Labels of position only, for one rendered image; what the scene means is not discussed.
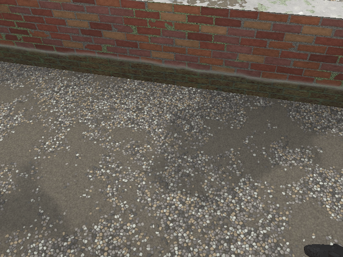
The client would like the right robot hand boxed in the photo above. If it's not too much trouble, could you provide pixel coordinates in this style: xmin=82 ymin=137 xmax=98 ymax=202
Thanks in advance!
xmin=304 ymin=244 xmax=343 ymax=257

